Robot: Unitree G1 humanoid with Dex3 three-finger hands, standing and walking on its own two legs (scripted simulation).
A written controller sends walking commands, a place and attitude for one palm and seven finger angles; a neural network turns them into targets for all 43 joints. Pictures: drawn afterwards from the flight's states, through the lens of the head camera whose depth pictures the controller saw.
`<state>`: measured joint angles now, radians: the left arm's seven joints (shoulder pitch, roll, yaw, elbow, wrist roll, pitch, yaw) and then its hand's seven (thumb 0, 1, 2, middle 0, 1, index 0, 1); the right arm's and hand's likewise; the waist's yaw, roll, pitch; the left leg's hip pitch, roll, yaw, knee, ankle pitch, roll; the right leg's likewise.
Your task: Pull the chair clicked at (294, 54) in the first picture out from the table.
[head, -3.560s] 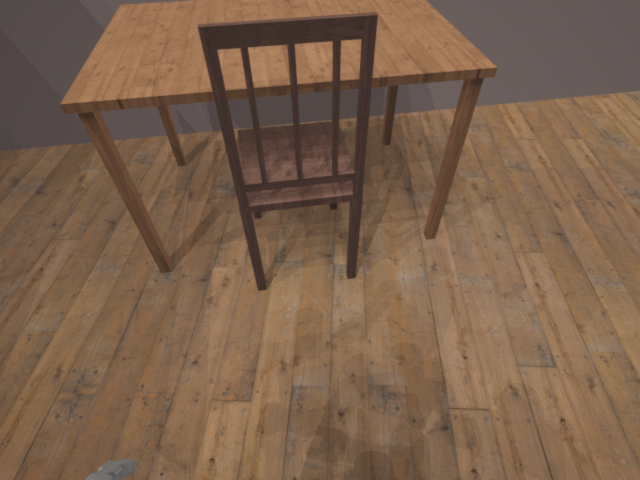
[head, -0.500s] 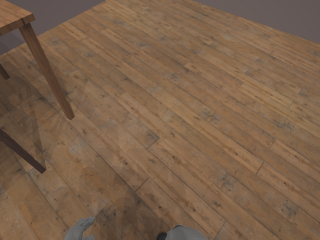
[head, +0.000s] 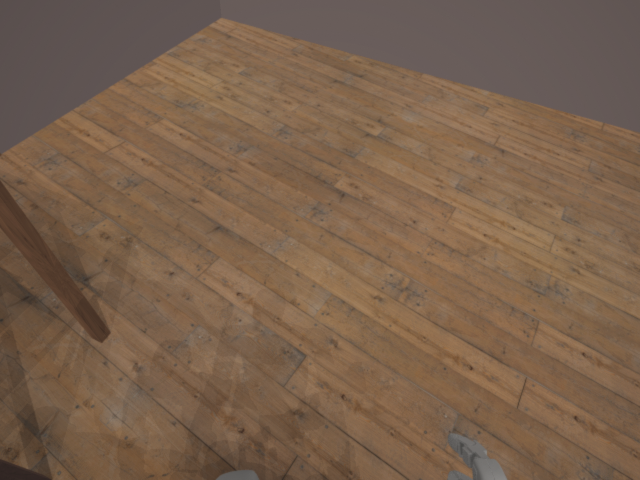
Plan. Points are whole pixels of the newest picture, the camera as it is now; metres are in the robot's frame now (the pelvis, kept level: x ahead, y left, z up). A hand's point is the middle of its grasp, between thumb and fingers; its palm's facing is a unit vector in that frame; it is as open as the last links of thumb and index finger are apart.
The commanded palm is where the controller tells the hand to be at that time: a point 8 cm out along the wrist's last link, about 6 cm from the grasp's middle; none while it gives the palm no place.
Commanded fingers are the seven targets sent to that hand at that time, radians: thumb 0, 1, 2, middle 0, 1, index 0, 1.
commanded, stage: walk to a spot facing it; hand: left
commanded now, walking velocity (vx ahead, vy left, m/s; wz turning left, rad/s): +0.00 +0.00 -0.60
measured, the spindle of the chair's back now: out of the picture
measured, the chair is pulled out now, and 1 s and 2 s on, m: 0.00 0.00 0.00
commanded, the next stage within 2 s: turn to face it in 0.28 s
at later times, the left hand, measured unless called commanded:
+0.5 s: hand (252, 396) +0.25 +0.13 -0.15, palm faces -0.25 -0.93 -0.26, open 7.4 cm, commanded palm none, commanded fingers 0.00 0.90 0.90 -0.20 -0.30 -0.20 -0.30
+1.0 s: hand (177, 455) +0.16 +0.21 -0.16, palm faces +0.05 -0.97 -0.22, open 7.4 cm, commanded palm none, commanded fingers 0.00 0.90 0.90 -0.20 -0.30 -0.20 -0.30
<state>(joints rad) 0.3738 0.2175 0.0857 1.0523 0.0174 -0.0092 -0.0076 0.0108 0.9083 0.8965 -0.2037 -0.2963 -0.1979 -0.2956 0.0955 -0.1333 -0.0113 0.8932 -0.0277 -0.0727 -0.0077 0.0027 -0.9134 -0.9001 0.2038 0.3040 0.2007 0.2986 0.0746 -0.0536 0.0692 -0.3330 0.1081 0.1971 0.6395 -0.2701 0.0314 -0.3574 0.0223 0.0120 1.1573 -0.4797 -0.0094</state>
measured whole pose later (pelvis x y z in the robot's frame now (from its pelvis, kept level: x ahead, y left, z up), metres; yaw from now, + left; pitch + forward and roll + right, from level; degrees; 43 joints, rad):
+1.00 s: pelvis +0.09 +0.01 +0.02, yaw -1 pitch +1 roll -3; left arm 0.18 0.23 0.11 0.98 0.02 0.06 0.02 0.01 0.91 0.90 -0.20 -0.30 -0.20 -0.30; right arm 0.27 -0.15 -0.06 0.97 -0.02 0.01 -0.02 0.01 -0.91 -0.90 0.20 0.30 0.20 0.30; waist -0.01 -0.01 0.07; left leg -0.31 0.00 0.06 0.46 -0.17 0.08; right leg -0.48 -0.07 -0.01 1.11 -0.35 0.08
